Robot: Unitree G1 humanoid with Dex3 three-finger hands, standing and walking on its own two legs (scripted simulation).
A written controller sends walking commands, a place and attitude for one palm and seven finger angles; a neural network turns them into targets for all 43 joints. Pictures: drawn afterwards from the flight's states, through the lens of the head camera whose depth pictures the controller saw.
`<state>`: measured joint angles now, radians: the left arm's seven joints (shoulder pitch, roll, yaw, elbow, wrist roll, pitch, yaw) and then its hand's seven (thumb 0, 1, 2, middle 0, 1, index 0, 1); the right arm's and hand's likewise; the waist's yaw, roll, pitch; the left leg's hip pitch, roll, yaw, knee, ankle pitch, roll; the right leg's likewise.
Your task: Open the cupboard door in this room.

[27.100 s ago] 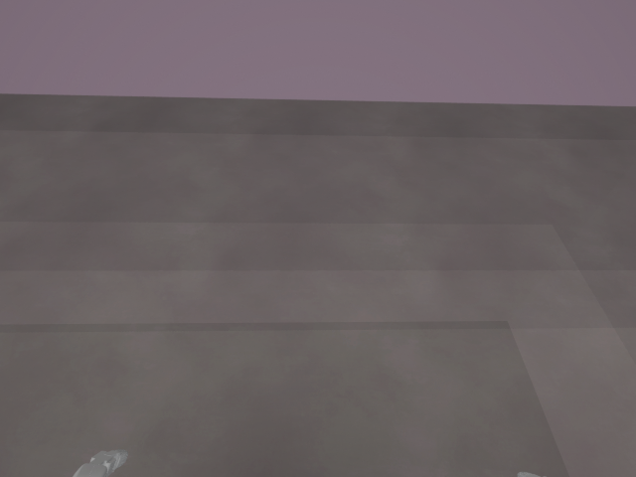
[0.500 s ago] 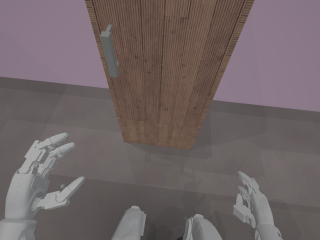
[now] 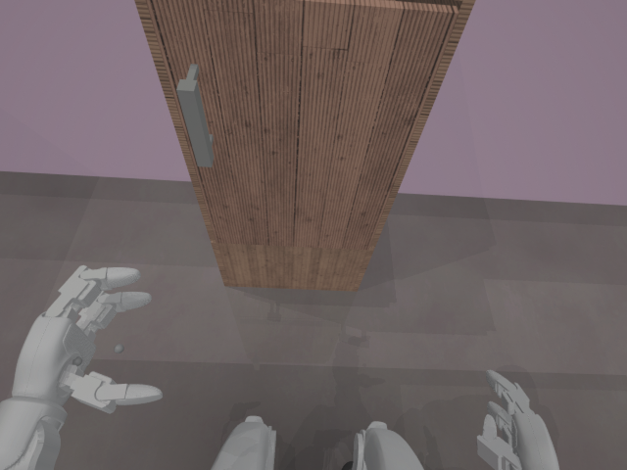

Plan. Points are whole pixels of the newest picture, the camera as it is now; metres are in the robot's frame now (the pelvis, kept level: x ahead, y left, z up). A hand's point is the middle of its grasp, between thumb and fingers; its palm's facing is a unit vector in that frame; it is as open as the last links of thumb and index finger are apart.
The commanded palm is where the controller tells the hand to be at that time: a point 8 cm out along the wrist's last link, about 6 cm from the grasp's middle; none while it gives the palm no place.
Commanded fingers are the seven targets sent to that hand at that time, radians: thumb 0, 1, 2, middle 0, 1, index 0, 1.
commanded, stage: raise the hand with hooked fingers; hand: left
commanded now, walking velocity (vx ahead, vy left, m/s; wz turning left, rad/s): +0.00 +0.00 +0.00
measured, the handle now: (199, 118) +0.59 +0.21 +0.05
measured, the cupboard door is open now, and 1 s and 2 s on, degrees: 0 0 0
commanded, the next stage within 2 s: move the hooked fingers beside the handle in 0.94 s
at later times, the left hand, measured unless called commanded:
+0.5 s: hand (83, 287) +0.30 +0.28 +0.06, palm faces +0.06 -1.00 -0.06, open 14.0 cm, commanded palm +0.26 +0.32 +0.07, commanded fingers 0.00 -0.50 0.30 -0.30 -1.20 -0.30 -1.20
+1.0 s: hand (96, 286) +0.30 +0.26 +0.06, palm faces +0.06 -1.00 -0.06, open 14.0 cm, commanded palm +0.27 +0.31 +0.07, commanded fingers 0.00 -0.50 0.30 -0.30 -1.20 -0.30 -1.20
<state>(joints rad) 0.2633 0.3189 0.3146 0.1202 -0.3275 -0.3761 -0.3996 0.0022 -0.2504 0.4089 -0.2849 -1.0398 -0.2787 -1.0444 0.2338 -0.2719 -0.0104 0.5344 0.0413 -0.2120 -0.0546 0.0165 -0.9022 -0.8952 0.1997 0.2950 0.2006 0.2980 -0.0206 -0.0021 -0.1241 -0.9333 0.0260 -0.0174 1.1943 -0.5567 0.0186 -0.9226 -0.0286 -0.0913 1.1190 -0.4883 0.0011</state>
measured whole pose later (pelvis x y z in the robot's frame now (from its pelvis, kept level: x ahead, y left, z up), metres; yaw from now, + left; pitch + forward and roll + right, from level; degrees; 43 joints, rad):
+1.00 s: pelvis +0.01 -0.01 +0.02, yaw +0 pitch +17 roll -2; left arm 0.01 0.39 0.44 0.40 -0.36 -0.37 -0.46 -0.01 -0.50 0.30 -0.31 -1.20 -0.30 -1.20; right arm 0.26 -0.26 0.03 0.53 0.04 -0.16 -0.05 0.01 -0.90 -0.89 0.20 0.30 0.20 0.30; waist -0.02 0.01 -0.13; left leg -0.86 0.03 -0.01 1.09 -0.52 0.00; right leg -0.86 -0.02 -0.09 1.03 -0.46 -0.01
